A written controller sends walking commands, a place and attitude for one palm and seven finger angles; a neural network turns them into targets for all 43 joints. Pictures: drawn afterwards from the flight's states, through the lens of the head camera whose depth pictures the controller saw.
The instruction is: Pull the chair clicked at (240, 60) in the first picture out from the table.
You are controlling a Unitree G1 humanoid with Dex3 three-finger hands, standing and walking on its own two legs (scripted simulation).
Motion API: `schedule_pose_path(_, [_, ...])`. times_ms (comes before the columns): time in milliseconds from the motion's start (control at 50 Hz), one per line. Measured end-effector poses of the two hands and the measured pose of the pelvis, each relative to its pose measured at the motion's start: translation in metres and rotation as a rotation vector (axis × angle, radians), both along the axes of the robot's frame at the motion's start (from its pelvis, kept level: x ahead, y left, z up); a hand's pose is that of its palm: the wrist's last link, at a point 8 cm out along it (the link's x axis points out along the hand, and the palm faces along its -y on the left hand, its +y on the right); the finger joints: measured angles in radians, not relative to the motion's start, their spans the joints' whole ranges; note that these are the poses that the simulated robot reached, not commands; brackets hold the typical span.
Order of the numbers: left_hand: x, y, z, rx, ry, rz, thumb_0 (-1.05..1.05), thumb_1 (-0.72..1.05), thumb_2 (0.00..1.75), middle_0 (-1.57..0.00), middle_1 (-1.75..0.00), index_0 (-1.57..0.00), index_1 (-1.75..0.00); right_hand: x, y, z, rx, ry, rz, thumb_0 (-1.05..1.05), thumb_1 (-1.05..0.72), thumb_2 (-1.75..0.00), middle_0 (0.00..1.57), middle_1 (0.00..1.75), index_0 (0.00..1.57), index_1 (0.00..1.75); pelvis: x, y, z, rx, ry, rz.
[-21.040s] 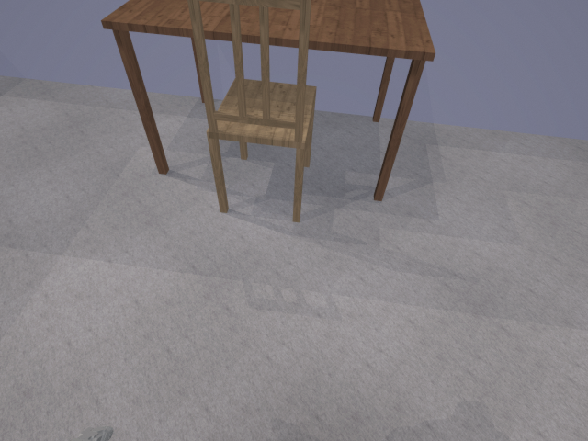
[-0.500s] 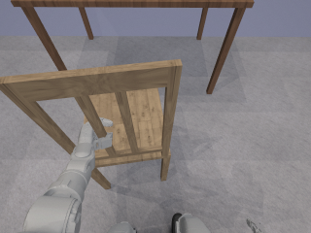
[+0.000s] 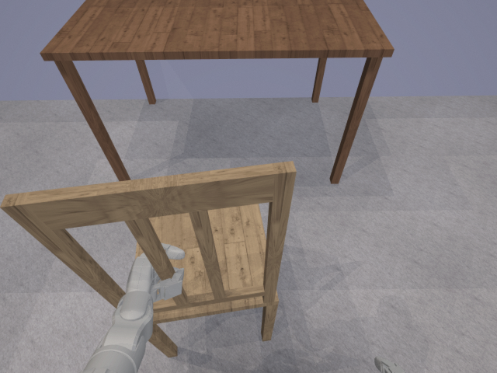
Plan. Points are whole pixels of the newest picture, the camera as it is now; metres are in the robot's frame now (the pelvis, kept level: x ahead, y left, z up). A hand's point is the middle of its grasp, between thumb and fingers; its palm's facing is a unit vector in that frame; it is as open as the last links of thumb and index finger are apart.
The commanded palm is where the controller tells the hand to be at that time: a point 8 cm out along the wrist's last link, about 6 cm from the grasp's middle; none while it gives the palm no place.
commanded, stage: stop walking, hand still on the chair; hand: left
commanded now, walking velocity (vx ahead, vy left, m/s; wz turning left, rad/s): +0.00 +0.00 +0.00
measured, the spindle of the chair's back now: (164, 268) +0.30 +0.18 -0.05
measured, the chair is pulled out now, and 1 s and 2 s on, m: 0.57 0.57 0.57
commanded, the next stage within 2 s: open the thumb and straighten the fingers in 0.52 s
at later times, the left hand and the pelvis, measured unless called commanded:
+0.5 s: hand (175, 280) +0.28 +0.15 -0.07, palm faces +0.10 -0.98 -0.19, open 5.7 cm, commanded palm +0.26 +0.20 -0.05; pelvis +0.03 +0.00 +0.00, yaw +1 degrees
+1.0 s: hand (169, 277) +0.29 +0.17 -0.08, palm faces +0.13 -0.97 -0.19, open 11.8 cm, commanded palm +0.27 +0.21 -0.05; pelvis +0.02 +0.00 -0.02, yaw +4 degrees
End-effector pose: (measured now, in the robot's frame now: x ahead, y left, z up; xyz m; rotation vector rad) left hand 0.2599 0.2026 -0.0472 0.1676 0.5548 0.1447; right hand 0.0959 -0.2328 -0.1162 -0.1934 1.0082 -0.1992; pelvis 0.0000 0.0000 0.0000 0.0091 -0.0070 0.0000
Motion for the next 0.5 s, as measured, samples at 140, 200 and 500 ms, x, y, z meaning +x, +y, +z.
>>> schedule_pose_path(140, [0.0, 0.0, 0.0, -0.003, 0.002, -0.001, 0.08, 0.62, 0.77, -0.3, -1.26, -0.5, -1.45, 0.04, -0.001, 0.012, -0.013, -0.075, 0.015, 0.01, -0.9, -0.9, 0.2, 0.3, 0.2, 0.3, 0.014, 0.003, 0.002, -0.002, -0.008, 0.0])
schedule_pose_path(200, [0.0, 0.0, 0.0, -0.004, 0.004, -0.001, 0.08, 0.62, 0.77, -0.29, -1.26, -0.5, -1.45, 0.052, -0.004, 0.017, -0.023, -0.095, 0.019, 0.01, -0.9, -0.9, 0.2, 0.3, 0.2, 0.3, 0.017, 0.003, 0.003, -0.003, -0.011, 0.002])
schedule_pose_path(500, [0.0, 0.0, 0.001, -0.006, 0.01, 0.016, 0.09, 0.62, 0.78, -0.29, -1.26, -0.49, -1.45, 0.055, -0.01, 0.018, -0.028, -0.057, 0.014, 0.01, -0.9, -0.9, 0.2, 0.3, 0.2, 0.3, 0.027, -0.002, 0.004, -0.007, -0.01, 0.009])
